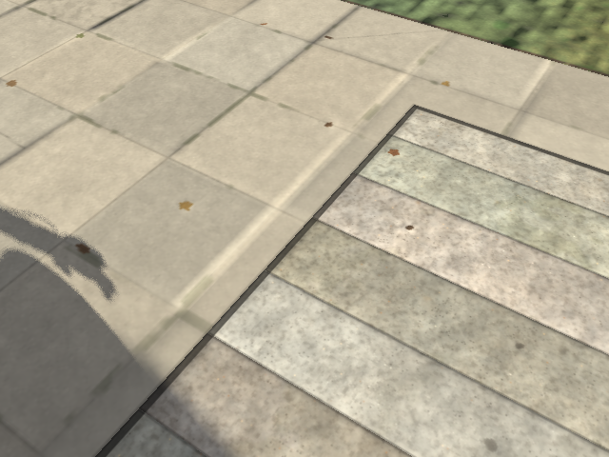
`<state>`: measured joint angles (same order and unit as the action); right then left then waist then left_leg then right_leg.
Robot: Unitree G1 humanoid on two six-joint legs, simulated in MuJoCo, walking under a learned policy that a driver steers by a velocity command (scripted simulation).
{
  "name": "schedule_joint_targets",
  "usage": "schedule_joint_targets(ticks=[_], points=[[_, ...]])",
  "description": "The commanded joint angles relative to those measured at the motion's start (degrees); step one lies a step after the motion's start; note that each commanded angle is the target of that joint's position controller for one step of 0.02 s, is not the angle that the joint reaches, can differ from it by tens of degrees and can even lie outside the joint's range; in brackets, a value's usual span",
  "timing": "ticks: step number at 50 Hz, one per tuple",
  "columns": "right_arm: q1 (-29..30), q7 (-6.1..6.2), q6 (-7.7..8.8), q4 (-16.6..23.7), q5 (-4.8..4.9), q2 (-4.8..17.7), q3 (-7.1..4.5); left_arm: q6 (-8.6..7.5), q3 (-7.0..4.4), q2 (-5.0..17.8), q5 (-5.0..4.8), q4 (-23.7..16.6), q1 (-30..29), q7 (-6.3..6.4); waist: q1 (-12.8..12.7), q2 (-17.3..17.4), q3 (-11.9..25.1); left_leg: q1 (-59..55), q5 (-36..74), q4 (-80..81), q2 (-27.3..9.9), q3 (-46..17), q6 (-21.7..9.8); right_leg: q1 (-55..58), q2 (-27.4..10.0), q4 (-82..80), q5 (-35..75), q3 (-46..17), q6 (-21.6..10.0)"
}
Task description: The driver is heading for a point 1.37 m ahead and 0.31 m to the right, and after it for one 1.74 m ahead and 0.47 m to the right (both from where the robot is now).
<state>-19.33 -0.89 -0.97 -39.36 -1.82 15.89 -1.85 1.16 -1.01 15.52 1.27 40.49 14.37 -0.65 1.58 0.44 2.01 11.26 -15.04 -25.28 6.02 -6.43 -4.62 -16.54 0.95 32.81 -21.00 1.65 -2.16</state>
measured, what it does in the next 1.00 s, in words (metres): walks ahead, turning right: right foot, then left foot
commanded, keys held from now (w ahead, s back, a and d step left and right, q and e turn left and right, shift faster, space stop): w+e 0.78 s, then w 0.06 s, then w+q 0.16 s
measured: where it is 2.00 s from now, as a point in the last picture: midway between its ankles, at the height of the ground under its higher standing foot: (406, 289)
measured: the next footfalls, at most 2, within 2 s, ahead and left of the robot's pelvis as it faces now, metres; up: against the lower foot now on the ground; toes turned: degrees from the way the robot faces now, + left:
right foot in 0.02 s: +0.04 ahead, -0.10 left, +0.00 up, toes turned +0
left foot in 0.46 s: +0.37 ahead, +0.06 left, +0.00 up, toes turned -16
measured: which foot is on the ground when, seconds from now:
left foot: down 0.00-0.02, up 0.04-0.44, down 0.46-0.96, up 0.98-1.00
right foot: up 0.00-0.00, down 0.02-0.46, up 0.48-0.94, down 0.96-1.00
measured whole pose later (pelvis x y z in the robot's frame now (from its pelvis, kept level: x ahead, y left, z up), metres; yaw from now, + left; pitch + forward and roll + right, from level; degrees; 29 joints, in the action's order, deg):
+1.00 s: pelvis +0.47 -0.12 -0.02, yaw -28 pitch +2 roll +1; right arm -28.1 0.2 3.0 -52.0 -0.1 12.8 -0.7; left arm -2.6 -0.4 12.8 3.9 38.4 -0.8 -2.5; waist 4.7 -0.4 -3.6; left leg 1.0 -28.5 -38.9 -2.5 8.7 -1.4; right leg -27.0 1.5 33.0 -7.8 4.9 -6.6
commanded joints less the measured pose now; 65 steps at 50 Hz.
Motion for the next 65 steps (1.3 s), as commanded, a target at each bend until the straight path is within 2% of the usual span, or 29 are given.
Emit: schedule_joint_targets(ticks=[1, 2, 3, 4, 5, 9, 18, 20, 22, 23, 24, 25, 26, 27, 29, 33, 38, 42, 45, 47, 48, 49, 50, 51, 52, 54, 55, 57, 65], points=[[2.41, 0.78, 1.47, 2.69, 0.15, 6.85, -1.50, -2.53, -1.05, 4.25, 0.10, -1.35, 5.19, 0.53, -4.38, -0.56, -4.52, 16.48, -21.32, 3.32, -11.80, -10.52, -4.88, 17.57, -1.27, -12.20, -1.47, -4.63, -3.94], [5.45, 0.57, 2.10, 4.93, 0.35, 3.18, -0.34, -3.17, -1.99, 9.02, 0.60, -0.83, 10.32, 0.90, -6.58, -10.31, -3.45, 24.37, -17.40, -10.53, -6.35, -1.63, -1.61, 22.89, -12.76, -19.86, -15.97, -23.10, -7.48], [10.45, 0.53, 2.71, 7.29, -0.60, 6.13, -0.87, -3.23, -3.86, 13.92, -0.28, 0.71, 13.56, 0.29, -7.94, -13.13, -8.56, 34.91, -14.75, -19.57, -1.26, 7.13, 0.57, 21.17, -21.04, -26.63, -24.43, -41.11, -13.23], [11.58, 0.35, 3.17, 7.16, -1.22, 8.35, -1.63, -3.37, -3.58, 11.58, -0.50, 1.04, 13.23, -0.17, -6.57, -6.26, -11.10, 36.13, -11.81, -25.01, -4.37, 3.94, 1.29, 19.26, -20.70, -26.66, -22.67, -41.21, -14.53], [9.87, -0.26, 3.59, 5.99, -0.97, 7.77, -1.53, -3.71, -3.13, 9.76, -0.83, 0.60, 11.09, -0.48, -4.65, -5.02, -10.45, 34.52, -7.90, -26.75, -5.34, 3.26, 1.98, 17.77, -18.08, -26.12, -18.37, -37.25, -13.72], [9.35, -1.57, 3.54, 4.32, -1.46, 5.84, -1.15, -4.96, -2.70, 7.23, -1.26, 1.71, 9.70, 0.14, -2.77, -5.88, -6.28, 29.26, 1.14, -27.89, -6.29, 5.52, 5.04, 15.78, -9.71, -25.55, 3.47, -23.79, -10.99], [23.43, -1.45, 3.69, 9.62, 0.11, 3.71, 0.26, -4.61, -4.10, 8.58, -0.67, 5.34, 15.63, 0.95, -6.66, -7.37, -5.56, 23.04, 6.60, -11.96, -4.58, 7.54, 6.14, 13.59, -8.49, -17.60, 28.85, -21.89, -9.54], [19.00, -0.81, 3.97, 8.69, 0.39, 4.89, -0.17, -4.47, -4.52, 9.79, -0.63, 4.61, 12.70, 1.18, -3.81, -7.47, -4.22, 12.85, 6.36, -7.93, -3.75, 7.14, 4.80, 9.96, -8.90, -14.93, 32.63, -22.86, -7.33], [6.64, 0.68, 4.65, 5.11, 0.04, 8.22, -1.73, -4.97, -4.82, 10.72, -1.10, 3.99, 10.33, 0.65, 2.24, -3.99, 1.78, -5.96, 5.99, -2.76, -3.40, 6.63, 2.22, 5.38, -5.06, -1.07, 39.95, -19.91, -4.51], [-2.04, 1.85, 5.14, 4.34, -1.06, 11.58, -2.77, -5.32, -4.23, 8.17, -1.60, 2.70, 10.05, 0.11, 5.77, 0.84, 8.98, -18.72, -4.49, -0.82, -13.22, -2.76, -0.33, -1.40, -1.47, 13.36, 29.01, -16.60, -3.15], [-6.14, 2.54, 5.03, 4.55, -2.56, 15.54, -3.49, -5.36, -2.71, 1.08, -2.62, 0.71, 13.44, 0.46, 4.68, 12.27, 15.49, -30.35, -19.64, 5.20, -30.06, -27.03, -3.99, -15.75, 5.73, 29.54, -7.43, -10.01, -2.06], [-3.73, 2.57, 4.36, 4.03, -1.50, 15.31, -3.69, -4.55, -3.29, 5.65, -1.06, 0.57, 14.29, 0.56, 2.57, 13.49, 13.65, -24.30, -25.80, 11.43, -32.14, -41.81, -7.28, -21.39, 4.20, 37.38, -8.72, -8.67, -2.35], [0.64, 2.35, 4.19, 4.34, -0.90, 9.99, -2.59, -3.87, -3.85, 7.16, -0.06, 1.14, 10.52, 0.26, 1.04, 6.17, 5.01, -16.93, -25.73, 11.85, -29.42, -33.27, -6.60, -22.69, 0.55, 39.25, -3.41, -8.48, -2.81], [2.93, 2.05, 4.47, 3.94, -0.42, 6.60, -1.78, -3.60, -3.69, 6.51, 0.26, 1.10, 7.32, -0.49, 0.47, 2.62, 0.15, -10.83, -16.40, 11.92, -26.11, -23.45, -5.72, -21.43, -1.09, 37.52, 0.56, -7.41, -2.64], [3.13, 1.87, 5.25, 2.64, -0.24, 4.52, -1.14, -2.62, -3.64, 5.21, 0.75, 1.35, 6.36, -1.60, -1.27, 5.58, -2.34, -4.93, -1.35, 13.53, -21.53, -10.71, -3.93, -18.24, -3.34, 34.18, 2.38, -6.56, -1.72], [0.02, 1.09, 7.16, -0.03, 0.78, 4.44, -1.33, -1.26, -3.20, 3.75, 1.22, -0.73, 1.17, -2.89, -1.80, 5.14, -3.29, -5.50, 15.55, 15.43, -21.31, -1.26, -4.85, -21.79, -3.93, 32.75, 6.27, -5.71, -0.84], [-1.87, 1.06, 6.96, -2.57, 0.67, 4.07, -1.27, -1.44, -2.06, 2.02, 0.94, -4.28, -9.08, -3.97, -0.74, 4.09, -5.33, -6.47, 22.43, 16.53, -18.49, 9.67, -3.50, -24.66, -3.75, 21.82, 17.04, -2.25, 0.21], [-5.93, 1.28, 6.69, -5.28, 0.61, 5.82, -1.59, -1.98, -0.88, 0.86, 0.85, -6.86, -17.15, -4.57, 1.58, 3.59, -7.43, -7.33, 25.82, 17.00, -18.93, 13.14, -2.51, -18.40, -2.49, 7.16, 19.97, 2.12, -1.65], [-8.96, 1.46, 5.73, -8.57, 0.87, 7.17, -1.48, -2.36, -0.84, 1.51, 1.45, -6.75, -16.99, -3.47, 0.76, 3.86, -7.01, -13.02, 42.31, 12.24, -20.57, 12.77, -3.10, -13.02, 0.44, 1.58, 13.62, 3.85, -4.45], [-9.87, 1.64, 4.93, -10.47, 1.05, 8.51, -1.42, -3.19, -1.63, 3.55, 2.02, -3.73, -8.29, -2.33, -3.72, 5.33, -1.52, -14.89, 56.73, -0.63, -19.89, 12.51, -2.72, -1.42, 3.13, -2.27, 9.96, 4.65, -6.77], [-9.41, 1.63, 4.71, -10.72, 1.54, 8.39, -1.19, -3.96, -2.41, 5.33, 2.79, -0.38, 1.11, -1.57, -8.09, 4.05, 3.77, -9.37, 52.01, -11.99, -18.12, 13.59, -1.92, 12.23, 2.46, -5.39, 13.18, 3.62, -8.23], [-8.93, 1.30, 5.00, -8.26, 1.80, 5.61, -0.32, -4.28, -3.76, 10.20, 4.03, 1.50, 10.81, -0.46, -11.38, -2.05, 12.02, 3.47, 27.76, -29.62, -15.27, 13.96, -1.34, 28.52, -11.72, -5.29, 7.87, -10.81, -10.76], [-14.26, 0.58, 4.76, -6.40, 3.23, -0.10, 0.70, -4.04, -4.57, 14.05, 3.08, 1.03, 10.05, 0.19, -7.31, -13.57, 20.07, 23.09, -18.86, -49.95, -5.00, 10.69, 0.65, 41.83, -29.16, -9.77, 11.94, -38.04, -17.68], [-7.01, 1.42, 4.30, -7.01, 1.95, 7.31, -1.57, -3.73, -4.54, 11.67, 0.78, 0.79, 9.07, 0.73, -9.65, -2.25, 15.38, 25.76, -12.48, -51.66, -6.26, 1.92, -0.09, 34.28, -25.55, -12.13, 14.37, -33.79, -15.06], [-3.94, 1.18, 4.69, -5.75, 2.43, 5.81, -1.50, -4.06, -3.43, 8.69, 0.49, 1.94, 4.59, 0.85, -6.27, -3.69, 5.87, 25.92, -7.21, -48.38, -8.30, 1.79, -0.38, 25.46, -22.51, -14.37, 18.92, -23.34, -12.70], [-5.02, 0.89, 3.88, -7.92, 1.51, 3.54, -1.31, -5.11, -2.22, 3.65, 0.23, 2.70, 0.49, 0.50, -2.38, -3.47, -1.06, 21.87, -3.35, -42.28, -10.76, 3.38, 0.43, 14.86, -17.29, -18.56, 23.96, -12.62, -8.40], [-7.25, 0.47, 2.93, -8.96, 0.63, 2.47, -1.25, -5.49, -1.89, 2.40, -0.04, 3.18, 0.20, 0.57, -1.03, -5.12, -1.69, 18.55, -2.24, -41.14, -11.05, 3.67, 1.00, 10.98, -15.90, -20.24, 24.15, -9.34, -7.08], [-7.13, -0.36, 1.77, -9.38, 0.34, 1.01, -1.45, -6.75, -1.95, 2.19, -0.23, 4.31, 1.06, 0.48, 0.20, -4.58, -2.66, 18.46, -0.37, -40.98, -10.64, 4.13, 1.41, 8.95, -15.05, -22.68, 26.12, -5.81, -7.20], [10.48, -2.24, 1.84, -4.06, 0.16, -1.00, -0.80, -7.50, -2.27, 2.88, -0.17, 8.20, 5.71, 1.08, -2.10, -4.58, -7.91, 25.82, 16.04, -21.94, -11.09, 8.46, 1.88, 11.26, -12.93, -25.07, 30.61, 7.08, -6.06]])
